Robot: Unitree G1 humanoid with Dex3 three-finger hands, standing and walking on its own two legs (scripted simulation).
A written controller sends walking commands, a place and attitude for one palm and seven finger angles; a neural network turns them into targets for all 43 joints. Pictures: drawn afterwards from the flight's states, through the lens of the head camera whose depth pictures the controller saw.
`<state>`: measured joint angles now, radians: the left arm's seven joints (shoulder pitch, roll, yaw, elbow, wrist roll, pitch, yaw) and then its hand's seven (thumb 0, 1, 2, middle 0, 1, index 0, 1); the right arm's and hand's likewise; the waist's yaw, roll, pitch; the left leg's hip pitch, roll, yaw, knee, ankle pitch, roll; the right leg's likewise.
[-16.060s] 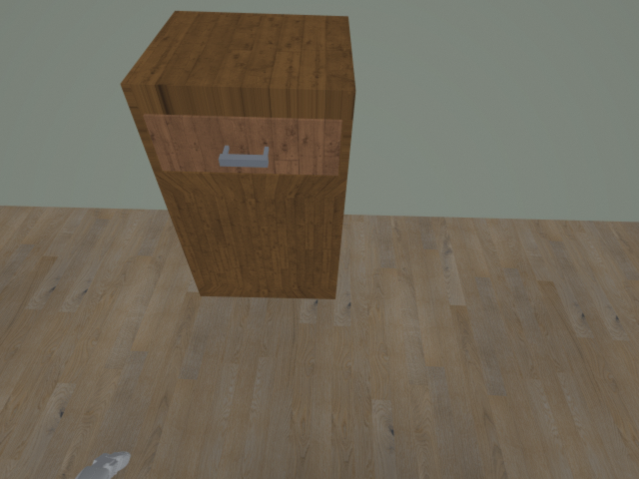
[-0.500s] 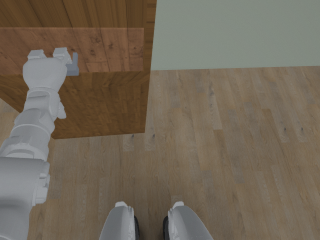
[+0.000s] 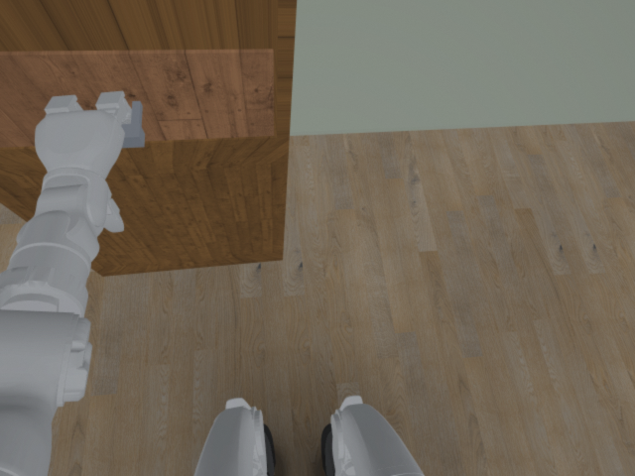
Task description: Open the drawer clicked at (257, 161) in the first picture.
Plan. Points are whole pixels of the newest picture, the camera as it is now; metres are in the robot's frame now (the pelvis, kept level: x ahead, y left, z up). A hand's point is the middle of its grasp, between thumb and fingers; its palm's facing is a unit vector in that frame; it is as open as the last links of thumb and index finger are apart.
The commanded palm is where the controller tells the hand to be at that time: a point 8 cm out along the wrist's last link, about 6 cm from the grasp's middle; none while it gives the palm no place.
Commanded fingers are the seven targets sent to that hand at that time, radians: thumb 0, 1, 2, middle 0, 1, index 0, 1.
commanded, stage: close the thumb around the handle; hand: left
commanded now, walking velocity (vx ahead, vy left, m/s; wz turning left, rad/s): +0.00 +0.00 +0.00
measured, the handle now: (96, 124) +0.56 +0.25 +0.01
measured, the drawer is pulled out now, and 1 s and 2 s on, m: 0.00 0.01 0.14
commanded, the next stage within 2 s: pull the drawer open in 0.60 s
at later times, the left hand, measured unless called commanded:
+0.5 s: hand (103, 163) +0.52 +0.25 -0.02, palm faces -0.08 -0.05 -1.00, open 5.9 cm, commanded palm +0.51 +0.22 +0.03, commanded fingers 0.00 0.90 0.90 -0.40 -1.35 -0.40 -1.35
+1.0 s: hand (103, 173) +0.50 +0.25 -0.02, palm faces -0.08 -0.07 -0.99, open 5.4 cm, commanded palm +0.47 +0.24 +0.03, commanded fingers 0.00 0.90 0.90 -0.40 -1.35 -0.40 -1.35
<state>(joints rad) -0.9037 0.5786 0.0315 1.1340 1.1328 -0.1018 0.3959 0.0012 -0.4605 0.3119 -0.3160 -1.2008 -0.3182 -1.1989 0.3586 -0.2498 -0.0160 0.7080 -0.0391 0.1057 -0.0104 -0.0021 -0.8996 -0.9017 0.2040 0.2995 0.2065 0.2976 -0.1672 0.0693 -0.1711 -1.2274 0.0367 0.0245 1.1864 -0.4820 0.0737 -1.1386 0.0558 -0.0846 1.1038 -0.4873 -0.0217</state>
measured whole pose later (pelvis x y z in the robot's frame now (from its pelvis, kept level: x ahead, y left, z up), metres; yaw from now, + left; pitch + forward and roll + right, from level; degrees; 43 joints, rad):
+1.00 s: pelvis +0.02 +0.01 +0.02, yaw -2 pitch +28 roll -5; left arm -0.71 0.53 0.06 0.99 1.10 -0.11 0.40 0.01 0.76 0.79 -0.34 -1.35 -0.41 -1.34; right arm 0.35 -0.25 -0.02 0.68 -0.03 0.15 0.00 0.00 -0.90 -0.90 0.20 0.30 0.21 0.30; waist -0.14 0.06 -0.17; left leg -1.10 0.04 0.07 1.11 -0.50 0.08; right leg -1.03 0.07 -0.03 1.02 -0.49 -0.01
